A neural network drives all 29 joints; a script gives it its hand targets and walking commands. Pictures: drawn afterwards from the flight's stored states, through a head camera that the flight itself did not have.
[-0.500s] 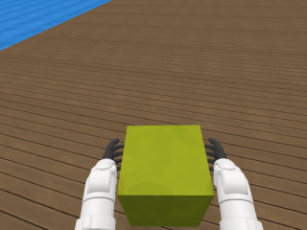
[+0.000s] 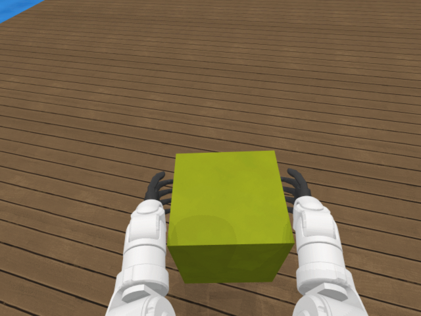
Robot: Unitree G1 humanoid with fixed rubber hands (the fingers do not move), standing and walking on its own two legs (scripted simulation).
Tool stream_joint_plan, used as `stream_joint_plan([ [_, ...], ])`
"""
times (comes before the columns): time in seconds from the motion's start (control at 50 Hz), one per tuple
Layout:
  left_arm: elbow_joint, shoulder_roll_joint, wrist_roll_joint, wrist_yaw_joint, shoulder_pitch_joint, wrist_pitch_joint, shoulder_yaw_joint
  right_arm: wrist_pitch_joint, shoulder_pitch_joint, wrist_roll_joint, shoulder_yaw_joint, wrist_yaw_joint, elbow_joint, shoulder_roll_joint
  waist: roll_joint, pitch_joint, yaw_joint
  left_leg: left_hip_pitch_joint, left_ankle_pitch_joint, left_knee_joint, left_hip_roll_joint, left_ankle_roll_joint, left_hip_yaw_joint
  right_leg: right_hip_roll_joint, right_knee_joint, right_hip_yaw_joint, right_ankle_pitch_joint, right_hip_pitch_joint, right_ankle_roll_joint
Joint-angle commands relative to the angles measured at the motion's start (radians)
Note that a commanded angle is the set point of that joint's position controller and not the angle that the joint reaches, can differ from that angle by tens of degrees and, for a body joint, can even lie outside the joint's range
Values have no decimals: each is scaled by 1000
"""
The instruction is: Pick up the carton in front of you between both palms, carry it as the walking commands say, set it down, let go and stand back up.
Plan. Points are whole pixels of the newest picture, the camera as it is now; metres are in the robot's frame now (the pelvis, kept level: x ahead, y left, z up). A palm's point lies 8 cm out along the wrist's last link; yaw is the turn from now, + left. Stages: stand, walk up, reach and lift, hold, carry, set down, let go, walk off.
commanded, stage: set down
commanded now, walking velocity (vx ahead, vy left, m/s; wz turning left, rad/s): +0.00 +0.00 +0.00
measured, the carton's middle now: (226, 221) +0.33 -0.02 -0.06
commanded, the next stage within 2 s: none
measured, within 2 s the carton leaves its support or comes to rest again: neither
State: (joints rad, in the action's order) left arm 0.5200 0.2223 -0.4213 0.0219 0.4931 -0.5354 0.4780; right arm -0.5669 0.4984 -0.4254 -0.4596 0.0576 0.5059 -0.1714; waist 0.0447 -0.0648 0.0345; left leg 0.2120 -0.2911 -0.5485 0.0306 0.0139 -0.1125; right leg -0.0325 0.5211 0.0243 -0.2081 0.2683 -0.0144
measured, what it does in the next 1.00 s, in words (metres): lowers itself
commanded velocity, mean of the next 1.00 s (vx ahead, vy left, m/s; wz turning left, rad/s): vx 0.00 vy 0.00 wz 0.00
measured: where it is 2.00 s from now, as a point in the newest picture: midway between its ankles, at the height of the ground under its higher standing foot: outside the picture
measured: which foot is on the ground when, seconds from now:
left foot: down 0.00-1.00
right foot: down 0.00-1.00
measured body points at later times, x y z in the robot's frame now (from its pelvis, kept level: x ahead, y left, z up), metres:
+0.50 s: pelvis -0.04 +0.01 -0.11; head +0.18 -0.02 +0.28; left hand +0.39 +0.11 -0.18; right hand +0.38 -0.19 -0.19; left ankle +0.01 +0.13 -0.73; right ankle +0.05 -0.11 -0.73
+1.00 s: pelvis -0.06 +0.00 -0.24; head +0.22 -0.04 +0.11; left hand +0.44 +0.10 -0.34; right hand +0.41 -0.20 -0.35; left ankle +0.01 +0.13 -0.73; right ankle +0.05 -0.11 -0.73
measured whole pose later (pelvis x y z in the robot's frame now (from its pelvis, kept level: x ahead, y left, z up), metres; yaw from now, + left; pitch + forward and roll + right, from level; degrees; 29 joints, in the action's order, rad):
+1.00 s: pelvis -0.06 +0.00 -0.24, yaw +2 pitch +46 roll +3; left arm 0.71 0.04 -0.18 -0.09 0.99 -0.23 0.44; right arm -0.28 0.95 -0.21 -0.45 -0.04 0.64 0.02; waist 0.07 0.15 0.06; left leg 1.90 -0.55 -1.64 0.15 0.06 -0.08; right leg -0.09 1.61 0.10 -0.44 1.98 0.04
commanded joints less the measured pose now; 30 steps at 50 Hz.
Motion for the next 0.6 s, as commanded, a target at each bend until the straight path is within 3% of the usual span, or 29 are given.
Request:
stream_joint_plan([
  [0.0,103,690,109,143,441,97,-313,113,427,102,295,162,105,-639,-30,184,7,261,53,60,80,-17,26,-52,8,32,111,-86,5],
  [0.06,99,673,105,120,408,204,-328,220,416,102,306,161,103,-606,-30,295,8,318,157,-7,90,-1,33,-62,88,18,221,2,7],
  [0.16,78,758,177,93,476,375,-489,386,478,173,442,177,95,-666,-31,590,24,410,334,-166,106,24,35,-78,250,10,380,122,6],
  [0.28,-7,809,279,45,564,463,-705,474,549,258,607,173,25,-695,-30,1064,49,507,516,-365,117,52,46,-88,445,7,550,255,27],
  [0.36,-23,808,289,39,608,432,-719,440,588,275,619,175,19,-702,-20,1108,51,633,352,-433,134,53,61,-99,513,-8,399,397,33],
  [0.46,55,815,267,81,707,353,-633,358,675,249,559,196,93,-740,-17,986,53,862,55,-490,147,41,89,-102,566,-27,128,572,32],
  [0.58,145,784,255,119,829,312,-529,305,769,227,493,188,172,-761,-36,977,51,1082,-51,-598,161,25,115,-99,654,-29,52,678,37],
])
